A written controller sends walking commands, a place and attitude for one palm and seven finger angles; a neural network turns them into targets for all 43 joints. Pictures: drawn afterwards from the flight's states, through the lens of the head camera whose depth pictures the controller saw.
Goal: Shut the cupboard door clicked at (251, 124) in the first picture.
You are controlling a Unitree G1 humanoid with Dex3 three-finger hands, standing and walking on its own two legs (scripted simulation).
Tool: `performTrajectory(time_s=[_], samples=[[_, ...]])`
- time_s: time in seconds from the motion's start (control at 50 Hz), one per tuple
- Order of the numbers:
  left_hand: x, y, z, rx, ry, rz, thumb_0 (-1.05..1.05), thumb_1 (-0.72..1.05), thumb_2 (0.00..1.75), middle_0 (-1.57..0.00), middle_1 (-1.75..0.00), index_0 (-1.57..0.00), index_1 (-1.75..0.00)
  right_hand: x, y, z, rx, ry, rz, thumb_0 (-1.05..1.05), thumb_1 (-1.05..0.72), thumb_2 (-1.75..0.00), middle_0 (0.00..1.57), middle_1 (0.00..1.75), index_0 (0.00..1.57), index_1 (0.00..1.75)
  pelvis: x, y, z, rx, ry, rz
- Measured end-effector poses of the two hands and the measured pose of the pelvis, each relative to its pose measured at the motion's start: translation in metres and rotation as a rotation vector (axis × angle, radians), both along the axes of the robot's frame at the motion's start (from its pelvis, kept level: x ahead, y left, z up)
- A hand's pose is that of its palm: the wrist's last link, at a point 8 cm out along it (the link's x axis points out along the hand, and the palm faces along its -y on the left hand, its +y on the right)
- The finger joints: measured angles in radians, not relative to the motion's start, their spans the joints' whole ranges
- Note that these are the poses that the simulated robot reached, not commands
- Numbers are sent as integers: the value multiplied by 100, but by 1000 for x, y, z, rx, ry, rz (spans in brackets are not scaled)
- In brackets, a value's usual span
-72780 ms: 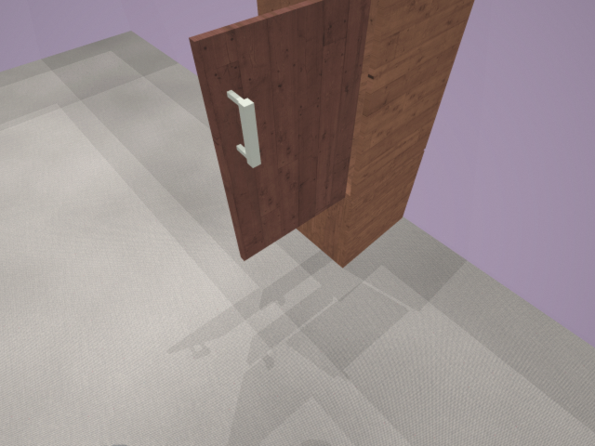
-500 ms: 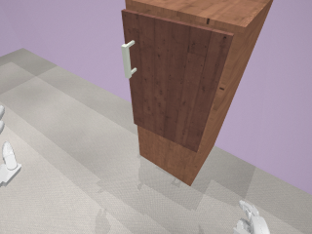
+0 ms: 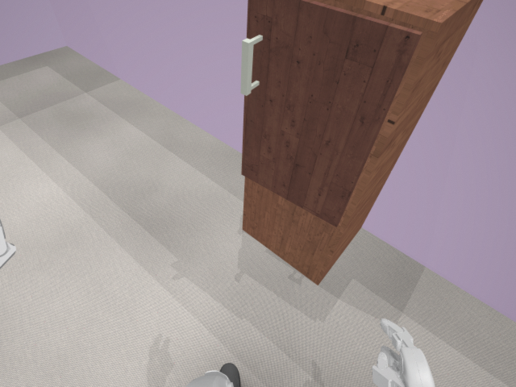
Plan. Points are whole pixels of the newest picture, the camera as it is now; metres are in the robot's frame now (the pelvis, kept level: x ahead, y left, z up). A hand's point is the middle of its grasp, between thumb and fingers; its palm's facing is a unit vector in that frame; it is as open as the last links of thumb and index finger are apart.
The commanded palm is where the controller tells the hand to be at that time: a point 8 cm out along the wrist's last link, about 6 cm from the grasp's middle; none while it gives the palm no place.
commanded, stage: step back with the hand held close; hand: left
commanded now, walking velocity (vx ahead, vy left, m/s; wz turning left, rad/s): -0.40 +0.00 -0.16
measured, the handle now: (251, 65) +0.81 +0.07 +0.11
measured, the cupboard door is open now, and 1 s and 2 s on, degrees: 5 5 5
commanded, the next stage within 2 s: stop stepping back and stand still in 0.02 s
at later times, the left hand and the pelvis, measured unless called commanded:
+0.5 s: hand out of the picture +0.10 +0.26 +0.19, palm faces +0.26 -0.84 -0.47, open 7.4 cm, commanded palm +0.05 +0.32 +0.20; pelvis -0.12 +0.03 +0.02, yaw -7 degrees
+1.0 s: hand out of the picture +0.12 +0.30 +0.20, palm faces +0.34 -0.82 -0.47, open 7.4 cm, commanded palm +0.06 +0.35 +0.20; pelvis -0.11 +0.07 +0.02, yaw -6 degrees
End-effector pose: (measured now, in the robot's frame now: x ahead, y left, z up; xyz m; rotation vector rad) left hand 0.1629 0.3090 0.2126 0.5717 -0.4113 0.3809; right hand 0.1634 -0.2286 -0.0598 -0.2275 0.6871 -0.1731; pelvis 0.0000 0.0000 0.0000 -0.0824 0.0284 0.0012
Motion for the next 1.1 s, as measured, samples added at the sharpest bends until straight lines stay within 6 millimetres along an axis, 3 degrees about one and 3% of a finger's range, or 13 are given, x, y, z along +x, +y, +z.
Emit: performTrajectory(time_s=[0.08, 0.14, 0.22, 0.3, 0.4, 0.54, 0.64, 0.72, 0.82, 0.98, 1.04, 1.1], samples=[[-31, -6, -8, -35, 36, -10, 1, 89, 90, -21, -30, -21, -30, -17, 6, -3, 15, -4, 29, 1, -91, -89, 21, 30, 20, 30, -29, 3, 1, 2, -9, -32], [-45, -9, -5, -70, 18, -33, 1, 89, 90, -21, -30, -21, -30, -40, 12, 3, 10, 37, 24, 1, -91, -89, 21, 30, 20, 30, -38, 7, 10, 44, -30, -69], [-44, 1, -1, -97, -33, -62, 1, 89, 90, -21, -30, -21, -30, -67, 13, 11, -29, 19, -27, 1, -90, -89, 21, 30, 21, 30, -48, 20, 10, 47, -18, -80], [-36, 17, -5, -117, 1, -60, 1, 89, 90, -21, -30, -21, -30, -100, 15, 16, -29, -2, -97, 1, -90, -89, 21, 30, 20, 30, -75, 33, 14, 46, -40, -88], [-54, 15, -10, -100, 138, -85, 1, 89, 90, -21, -30, -20, -30, -152, 20, 23, 4, 11, -166, 1, -91, -89, 21, 30, 20, 30, -99, 37, 25, 42, -27, -110], [-105, -6, 3, -13, 147, -149, 1, 89, 90, -21, -30, -21, -30, -211, 12, 0, -3, 135, -169, 1, -90, -89, 21, 30, 20, 30, -130, 36, 20, 61, -31, -126], [-117, 17, 8, -45, 66, -65, 1, 88, 90, -22, -30, -21, -30, -237, 9, -7, -9, 203, -211, 1, -91, -89, 21, 30, 20, 30, -130, 43, 23, 74, -48, -132], [-106, 38, -5, -116, 48, 7, 1, 89, 90, -21, -30, -21, -30, -236, 12, -9, -41, 199, -212, 1, -91, -89, 21, 30, 20, 30, -126, 53, 20, 76, -53, -102], [-91, 46, -22, -151, 63, -29, 1, 89, 90, -21, -30, -20, -30, -211, 27, -10, -64, 146, -202, 1, -91, -89, 20, 30, 20, 30, -122, 71, 9, 79, -66, -92], [-82, 36, 3, -15, 79, -98, 1, 89, 90, -21, -30, -21, -30, -163, 70, -1, 53, 49, -95, 1, -91, -89, 20, 30, 20, 30, -117, 67, 16, 73, -50, -104], [-82, 35, 9, 2, 93, -85, 1, 89, 90, -21, -30, -21, -30, -150, 75, -2, 90, 50, -74, 1, -90, -89, 21, 30, 20, 30, -110, 66, 18, 63, -27, -109], [-80, 40, 2, -15, 144, -55, 1, 89, 90, -21, -30, -21, -30, -141, 73, -5, 96, 64, -80, 1, -90, -89, 21, 30, 21, 30, -102, 68, 19, 64, -18, -111]])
